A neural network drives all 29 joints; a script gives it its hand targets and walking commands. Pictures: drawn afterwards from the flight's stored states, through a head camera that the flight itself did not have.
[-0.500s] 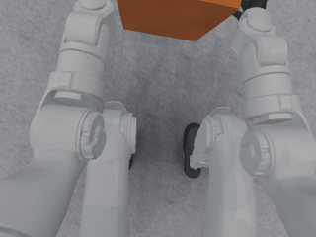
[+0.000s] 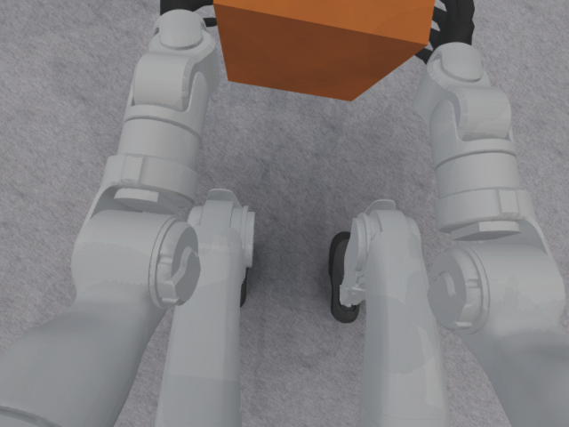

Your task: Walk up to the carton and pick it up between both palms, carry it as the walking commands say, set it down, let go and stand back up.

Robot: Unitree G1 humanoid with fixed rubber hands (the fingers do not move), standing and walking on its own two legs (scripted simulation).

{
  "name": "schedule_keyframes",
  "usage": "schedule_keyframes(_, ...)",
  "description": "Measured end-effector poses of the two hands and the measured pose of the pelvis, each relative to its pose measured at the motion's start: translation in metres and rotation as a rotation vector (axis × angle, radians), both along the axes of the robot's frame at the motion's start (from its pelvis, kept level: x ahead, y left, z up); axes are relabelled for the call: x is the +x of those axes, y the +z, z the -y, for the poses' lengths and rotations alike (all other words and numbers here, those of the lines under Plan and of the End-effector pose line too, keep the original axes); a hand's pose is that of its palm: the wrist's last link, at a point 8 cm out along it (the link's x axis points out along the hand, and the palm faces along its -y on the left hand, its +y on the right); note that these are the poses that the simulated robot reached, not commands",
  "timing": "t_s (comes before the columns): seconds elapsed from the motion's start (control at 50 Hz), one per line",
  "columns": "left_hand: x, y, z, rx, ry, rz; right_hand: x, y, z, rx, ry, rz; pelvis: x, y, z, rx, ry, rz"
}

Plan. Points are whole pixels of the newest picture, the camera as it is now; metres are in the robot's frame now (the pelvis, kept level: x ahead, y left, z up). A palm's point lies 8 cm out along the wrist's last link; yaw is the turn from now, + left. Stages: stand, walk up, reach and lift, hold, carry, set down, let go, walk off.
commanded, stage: reach and lift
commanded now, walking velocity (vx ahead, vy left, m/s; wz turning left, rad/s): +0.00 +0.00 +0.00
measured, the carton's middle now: out of the picture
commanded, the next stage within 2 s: none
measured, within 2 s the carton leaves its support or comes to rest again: neither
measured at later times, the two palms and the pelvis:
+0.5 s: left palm (161, 1) +0.52 +0.15 +0.01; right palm (491, 37) +0.51 -0.14 +0.02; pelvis +0.00 +0.01 +0.06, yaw +0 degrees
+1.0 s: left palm out of the picture +0.49 +0.15 +0.11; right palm out of the picture +0.49 -0.14 +0.11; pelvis +0.04 +0.01 +0.12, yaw +0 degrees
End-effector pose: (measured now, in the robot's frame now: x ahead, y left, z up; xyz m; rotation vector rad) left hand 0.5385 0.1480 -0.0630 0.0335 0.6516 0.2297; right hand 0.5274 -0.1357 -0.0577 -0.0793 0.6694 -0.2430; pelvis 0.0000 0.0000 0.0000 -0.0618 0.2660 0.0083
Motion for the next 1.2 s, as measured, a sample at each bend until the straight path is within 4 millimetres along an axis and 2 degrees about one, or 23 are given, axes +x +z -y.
schedule_keyframes(0.3, -0.012, 0.049, -0.002, -0.008, 0.011, 0.011, -0.009, 0.051, -0.002, -0.008, 0.012, 0.01, -0.001, 0.034, -0.003, -0.002, 0.004, 0.047)
schedule_keyframes(0.48, -0.022, 0.07, 0.001, -0.01, 0.019, -0.005, -0.019, 0.07, 0.001, -0.004, 0.015, -0.008, 0.003, 0.055, -0.006, -0.005, 0.007, 0.058)
schedule_keyframes(0.72, -0.028, 0.111, 0.0, -0.008, 0.03, 0.017, -0.022, 0.109, 0.0, 0.007, 0.018, 0.013, 0.005, 0.082, -0.004, 0.0, 0.011, 0.102)
schedule_keyframes(0.92, -0.042, 0.149, 0.0, 0.001, 0.031, -0.021, -0.036, 0.144, 0.0, 0.01, 0.028, -0.028, 0.022, 0.107, -0.005, -0.001, 0.009, 0.044)
schedule_keyframes(1.0, -0.049, 0.172, 0.0, 0.015, 0.028, -0.065, -0.042, 0.166, 0.001, 0.017, 0.034, -0.073, 0.037, 0.121, -0.006, -0.001, 0.008, -0.016)
schedule_keyframes(1.12, -0.052, 0.219, -0.002, 0.011, 0.031, -0.061, -0.045, 0.208, 0.0, 0.05, 0.051, -0.072, 0.061, 0.147, -0.007, -0.002, 0.007, -0.094)
schedule_keyframes(1.2, -0.049, 0.233, -0.003, 0.003, 0.023, -0.066, -0.043, 0.224, 0.001, 0.041, 0.074, -0.075, 0.07, 0.164, -0.009, -0.004, 0.008, -0.104)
